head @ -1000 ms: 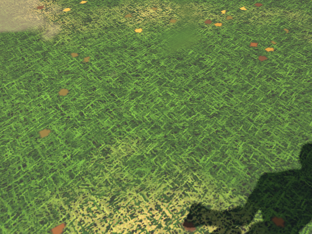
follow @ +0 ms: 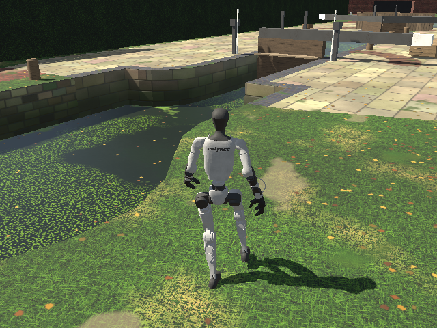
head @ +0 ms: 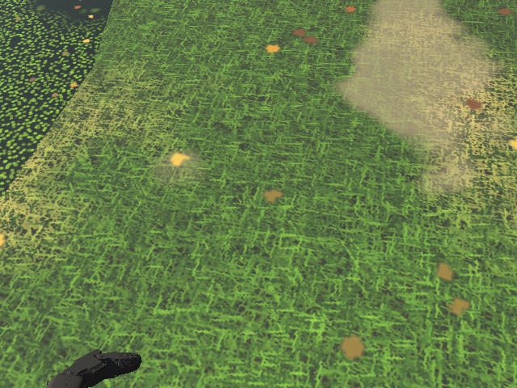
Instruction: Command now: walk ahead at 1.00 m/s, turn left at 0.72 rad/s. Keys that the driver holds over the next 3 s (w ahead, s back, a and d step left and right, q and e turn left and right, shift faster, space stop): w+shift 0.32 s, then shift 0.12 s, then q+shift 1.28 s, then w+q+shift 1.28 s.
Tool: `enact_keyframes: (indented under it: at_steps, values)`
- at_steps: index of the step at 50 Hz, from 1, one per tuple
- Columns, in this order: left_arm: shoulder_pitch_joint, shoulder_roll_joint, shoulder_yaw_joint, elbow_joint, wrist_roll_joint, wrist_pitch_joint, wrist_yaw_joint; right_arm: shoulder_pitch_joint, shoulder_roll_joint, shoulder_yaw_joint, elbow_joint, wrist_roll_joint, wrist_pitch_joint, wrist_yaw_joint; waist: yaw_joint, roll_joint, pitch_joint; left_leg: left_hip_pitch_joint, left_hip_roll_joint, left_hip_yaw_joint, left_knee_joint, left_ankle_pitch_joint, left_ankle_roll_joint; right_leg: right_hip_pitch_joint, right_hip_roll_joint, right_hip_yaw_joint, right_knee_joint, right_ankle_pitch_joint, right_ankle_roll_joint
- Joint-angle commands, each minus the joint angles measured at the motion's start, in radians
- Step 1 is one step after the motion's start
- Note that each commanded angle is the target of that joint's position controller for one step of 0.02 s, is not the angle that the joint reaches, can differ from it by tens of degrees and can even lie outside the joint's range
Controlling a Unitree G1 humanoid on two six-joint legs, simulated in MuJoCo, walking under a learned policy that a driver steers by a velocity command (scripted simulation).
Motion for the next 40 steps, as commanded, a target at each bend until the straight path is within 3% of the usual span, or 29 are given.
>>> enact_keyframes:
  at_steps: [1, 3, 5, 6, 7, 8, 9, 10, 11, 12, 14, 16, 18, 20, 22, 23, 24, 25, 26, 27, 28, 29, 30, 31, 32, 33, 36, 38, 40]
  values:
    - [-0.041, 0.073, 0.017, -0.046, -0.021, -0.007, -0.013, -0.098, -0.137, -0.036, -0.082, 0.016, -0.047, 0.009, 0.026, 0.002, 0.028, -0.327, 0.218, -0.191, -0.226, 0.368, 0.099, 0.370, 0.066, -0.103, -0.207, 0.311, -0.032]
    - [-0.068, 0.098, 0.024, -0.048, -0.019, -0.011, -0.011, -0.043, -0.142, -0.036, -0.053, 0.015, -0.048, 0.006, -0.004, 0.023, 0.018, -0.149, 0.261, -0.202, -0.181, 0.515, 0.075, 0.347, 0.083, -0.102, -0.291, 0.306, -0.065]
    - [0.015, 0.150, 0.049, -0.019, -0.012, -0.015, 0.000, -0.020, -0.186, -0.042, -0.033, 0.004, -0.043, -0.006, 0.034, 0.022, -0.055, 0.027, 0.290, -0.191, -0.015, 0.848, 0.034, 0.410, 0.151, -0.122, -0.325, 0.144, -0.096]
    - [0.148, 0.183, 0.069, 0.017, -0.018, -0.019, 0.011, -0.032, -0.214, -0.046, -0.027, -0.010, -0.038, -0.006, 0.109, 0.022, -0.132, 0.052, 0.287, -0.170, 0.163, 0.968, 0.012, 0.535, 0.185, -0.137, -0.325, 0.041, -0.112]
    - [0.349, 0.215, 0.088, 0.067, -0.021, -0.019, 0.028, -0.085, -0.207, -0.042, -0.032, -0.022, -0.037, -0.005, 0.233, 0.022, -0.209, -0.063, 0.255, -0.134, 0.420, 0.913, -0.009, 0.757, 0.148, -0.125, -0.312, -0.014, -0.126]
    - [0.560, 0.291, 0.110, 0.102, -0.001, -0.020, 0.050, -0.106, -0.095, -0.012, -0.059, -0.033, -0.049, -0.009, 0.307, -0.106, -0.328, -0.251, 0.193, -0.065, 0.823, 0.541, -0.023, 0.975, -0.050, 0.117, -0.303, -0.356, -0.146]
    - [0.473, 0.366, 0.128, 0.120, 0.012, -0.021, 0.032, 0.066, 0.017, 0.019, -0.099, 0.027, -0.056, 0.003, 0.129, -0.499, -0.419, -0.557, 0.036, -0.012, 1.066, -0.133, -0.066, 1.110, -0.277, 0.802, -0.608, -0.566, -0.272]
    - [0.336, 0.244, 0.116, 0.086, 0.000, -0.014, 0.016, -0.035, -0.065, 0.021, -0.072, -0.009, -0.045, -0.012, 0.135, -0.222, -0.232, -0.690, 0.146, -0.010, 1.092, -0.054, -0.045, 0.991, -0.240, 0.782, -0.644, -0.667, -0.280]
    - [0.287, 0.180, 0.102, 0.090, -0.011, -0.018, 0.009, -0.143, -0.090, 0.015, -0.083, -0.018, -0.041, -0.001, 0.140, -0.066, -0.137, -0.682, 0.186, -0.003, 1.041, 0.026, -0.050, 0.863, -0.201, 0.587, -0.620, -0.543, -0.280]
    - [0.287, 0.146, 0.094, 0.117, -0.003, -0.021, 0.004, -0.207, -0.081, 0.019, -0.101, -0.025, -0.039, 0.009, 0.129, 0.023, -0.072, -0.660, 0.212, 0.007, 0.988, 0.039, -0.050, 0.753, -0.152, 0.458, -0.626, -0.403, -0.266]
    - [0.325, 0.108, 0.077, 0.181, -0.005, -0.037, 0.007, -0.240, -0.030, 0.035, -0.130, -0.036, -0.024, 0.033, 0.085, -0.037, -0.017, -0.642, 0.239, -0.011, 0.914, 0.022, -0.058, 0.640, -0.089, 0.302, -0.658, -0.297, -0.238]
    - [0.352, 0.110, 0.075, 0.219, -0.025, -0.055, 0.002, -0.264, -0.007, 0.047, -0.148, -0.036, -0.011, 0.040, 0.060, -0.066, 0.025, -0.683, 0.250, -0.011, 0.847, 0.017, -0.070, 0.605, -0.077, 0.230, -0.712, -0.218, -0.238]
    - [0.345, 0.115, 0.070, 0.236, -0.035, -0.069, -0.001, -0.361, -0.010, 0.056, -0.188, -0.043, -0.015, 0.040, 0.048, -0.045, 0.094, -0.700, 0.240, 0.048, 0.700, 0.076, -0.099, 0.556, -0.054, 0.081, -0.745, 0.242, -0.244]
    - [0.295, 0.122, 0.066, 0.239, -0.044, -0.077, -0.010, -0.392, 0.028, 0.080, -0.204, -0.039, -0.033, 0.048, 0.022, -0.056, 0.083, -0.530, 0.246, 0.147, 0.399, 0.235, -0.116, 0.482, 0.018, -0.093, -0.723, 0.614, -0.211]
    - [0.361, 0.133, 0.067, 0.277, -0.064, -0.087, -0.016, -0.445, 0.051, 0.091, -0.195, -0.031, -0.043, 0.063, 0.065, -0.067, 0.041, -0.322, 0.198, 0.235, 0.242, 0.430, -0.107, 0.464, 0.041, -0.122, -0.760, 0.663, -0.192]
    - [0.343, 0.219, 0.092, 0.247, -0.098, -0.090, 0.017, -0.453, 0.008, 0.066, -0.208, 0.037, -0.064, 0.052, 0.063, -0.096, -0.011, -0.335, 0.186, 0.176, 0.211, 0.449, -0.113, 0.579, 0.007, -0.103, -0.711, 0.691, -0.197]
    - [0.315, 0.245, 0.098, 0.246, -0.096, -0.083, 0.035, -0.436, -0.031, 0.054, -0.207, 0.039, -0.067, 0.051, 0.033, -0.105, -0.043, -0.343, 0.172, 0.162, 0.164, 0.452, -0.101, 0.667, -0.010, -0.128, -0.667, 0.753, -0.176]
    - [0.315, 0.245, 0.100, 0.240, -0.082, -0.072, 0.047, -0.400, -0.056, 0.039, -0.195, 0.027, -0.066, 0.050, 0.022, -0.111, -0.083, -0.296, 0.148, 0.169, 0.149, 0.472, -0.093, 0.720, -0.011, -0.146, -0.601, 0.806, -0.148]
    - [0.303, 0.241, 0.101, 0.230, -0.065, -0.054, 0.057, -0.305, -0.085, 0.018, -0.167, 0.022, -0.061, 0.049, -0.019, -0.117, -0.139, -0.201, 0.118, 0.187, 0.149, 0.478, -0.084, 0.747, 0.002, -0.172, -0.474, 0.862, -0.119]
    - [0.264, 0.237, 0.102, 0.211, -0.059, -0.035, 0.064, -0.171, -0.109, -0.003, -0.129, 0.019, -0.051, 0.046, -0.089, -0.123, -0.193, -0.054, 0.112, 0.191, 0.127, 0.507, -0.067, 0.704, 0.029, -0.198, -0.274, 0.884, -0.082]
    - [0.248, 0.214, 0.096, 0.183, -0.053, -0.027, 0.069, -0.054, -0.136, -0.020, -0.104, 0.015, -0.037, 0.035, -0.137, -0.076, -0.225, 0.121, 0.171, 0.095, 0.099, 0.598, -0.032, 0.553, 0.079, -0.193, 0.006, 0.693, -0.037]
    - [0.367, 0.073, 0.062, 0.149, 0.002, -0.032, 0.055, -0.068, -0.217, -0.026, -0.112, 0.000, -0.029, 0.022, 0.005, 0.279, -0.278, 0.385, 0.396, -0.196, 0.234, 1.140, 0.081, 0.220, 0.245, -0.169, 0.428, -0.436, 0.013]
    - [0.492, 0.072, 0.036, 0.137, -0.047, -0.043, 0.033, -0.104, -0.214, -0.027, -0.162, -0.030, -0.037, 0.026, 0.028, 0.256, -0.546, 0.556, 0.592, -0.613, 0.132, 1.005, 0.297, 0.057, 0.276, 0.039, 0.708, -0.509, 0.019]
    - [0.398, 0.170, 0.057, 0.124, -0.060, -0.047, 0.031, -0.198, -0.181, -0.039, -0.219, -0.011, -0.026, 0.024, -0.002, 0.084, -0.508, 0.440, 0.524, -0.562, 0.068, 0.806, 0.265, 0.060, 0.215, 0.080, 0.676, -0.401, -0.007]
    - [0.281, 0.192, 0.064, 0.085, -0.058, -0.046, 0.039, -0.259, -0.133, -0.029, -0.229, 0.021, -0.018, 0.019, 0.015, -0.016, -0.349, 0.276, 0.458, -0.456, 0.045, 0.711, 0.222, 0.031, 0.185, 0.064, 0.592, -0.336, -0.020]
    - [0.225, 0.186, 0.067, 0.073, -0.042, -0.040, 0.050, -0.276, -0.117, -0.022, -0.229, 0.037, -0.012, 0.017, 0.045, -0.094, -0.248, 0.112, 0.411, -0.413, 0.001, 0.676, 0.192, 0.049, 0.169, 0.054, 0.532, -0.317, -0.013]
    - [0.190, 0.169, 0.070, 0.033, -0.030, -0.016, 0.058, -0.282, -0.110, -0.028, -0.223, 0.019, -0.001, 0.005, 0.104, -0.016, -0.154, -0.127, 0.343, -0.342, -0.043, 0.754, 0.168, 0.133, 0.158, 0.060, 0.354, -0.294, 0.004]
    - [0.147, 0.130, 0.062, 0.017, -0.026, -0.008, 0.062, -0.275, -0.126, -0.036, -0.218, 0.023, 0.010, -0.011, 0.110, -0.010, -0.154, -0.211, 0.308, -0.313, -0.024, 0.820, 0.141, 0.161, 0.177, 0.042, 0.202, -0.263, 0.019]
    - [0.089, 0.118, 0.061, -0.002, -0.029, 0.003, 0.063, -0.269, -0.158, -0.050, -0.220, 0.030, 0.036, -0.033, 0.105, 0.008, -0.197, -0.241, 0.275, -0.312, -0.005, 0.805, 0.104, 0.200, 0.215, 0.033, 0.085, -0.171, 0.036]
Next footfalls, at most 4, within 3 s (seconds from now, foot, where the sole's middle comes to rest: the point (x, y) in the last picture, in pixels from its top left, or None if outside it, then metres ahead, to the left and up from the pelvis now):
0.14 right None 0.35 -0.17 -0.77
0.56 left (238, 295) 0.72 0.06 -0.77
1.04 right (274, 242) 0.89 -0.05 -0.77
1.50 left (230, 320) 0.65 0.09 -0.77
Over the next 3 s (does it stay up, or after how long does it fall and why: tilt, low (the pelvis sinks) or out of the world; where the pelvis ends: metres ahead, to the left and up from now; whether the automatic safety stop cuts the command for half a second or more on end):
stays up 0.41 0.76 0.00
